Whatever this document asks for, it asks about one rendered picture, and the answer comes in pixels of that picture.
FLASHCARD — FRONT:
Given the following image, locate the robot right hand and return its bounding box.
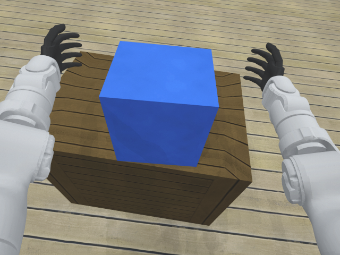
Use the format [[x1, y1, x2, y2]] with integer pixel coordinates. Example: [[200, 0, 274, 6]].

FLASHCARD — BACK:
[[243, 42, 285, 91]]

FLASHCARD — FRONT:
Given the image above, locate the carton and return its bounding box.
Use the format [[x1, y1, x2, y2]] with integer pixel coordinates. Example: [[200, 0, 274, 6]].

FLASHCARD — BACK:
[[99, 41, 219, 167]]

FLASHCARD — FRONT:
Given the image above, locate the robot right upper arm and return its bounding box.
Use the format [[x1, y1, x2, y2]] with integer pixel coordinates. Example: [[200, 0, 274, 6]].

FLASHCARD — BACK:
[[282, 151, 340, 255]]

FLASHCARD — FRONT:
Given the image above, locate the left robot forearm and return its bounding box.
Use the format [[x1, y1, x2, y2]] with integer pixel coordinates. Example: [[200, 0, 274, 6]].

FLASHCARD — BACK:
[[0, 55, 61, 132]]

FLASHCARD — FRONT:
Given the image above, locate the robot left upper arm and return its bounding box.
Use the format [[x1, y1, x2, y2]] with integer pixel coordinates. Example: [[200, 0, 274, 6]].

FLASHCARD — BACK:
[[0, 120, 55, 255]]

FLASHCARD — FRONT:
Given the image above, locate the pedestal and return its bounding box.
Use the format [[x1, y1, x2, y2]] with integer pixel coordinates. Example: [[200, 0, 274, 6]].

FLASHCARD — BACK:
[[46, 51, 252, 226]]

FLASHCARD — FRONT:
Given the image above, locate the right robot forearm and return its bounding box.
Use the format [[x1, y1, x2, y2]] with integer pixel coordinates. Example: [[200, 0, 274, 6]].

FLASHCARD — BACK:
[[261, 75, 340, 159]]

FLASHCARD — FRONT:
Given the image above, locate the robot left hand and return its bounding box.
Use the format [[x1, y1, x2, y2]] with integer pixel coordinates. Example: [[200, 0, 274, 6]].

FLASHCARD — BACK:
[[40, 24, 82, 73]]

